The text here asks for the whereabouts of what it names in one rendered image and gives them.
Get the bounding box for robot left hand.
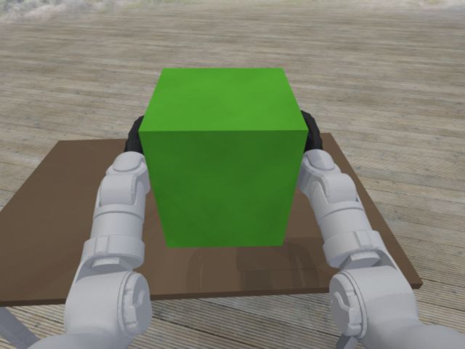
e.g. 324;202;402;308
124;116;144;155

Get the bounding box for table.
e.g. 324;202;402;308
0;132;423;349

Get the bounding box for robot right upper arm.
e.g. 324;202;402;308
329;265;465;349

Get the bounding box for carton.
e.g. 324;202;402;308
138;68;309;248

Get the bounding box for robot left forearm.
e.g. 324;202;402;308
63;151;150;328

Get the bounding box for robot right hand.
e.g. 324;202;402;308
301;110;323;154

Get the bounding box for robot right forearm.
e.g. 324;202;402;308
297;149;419;317

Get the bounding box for robot left upper arm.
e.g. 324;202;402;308
27;270;153;349

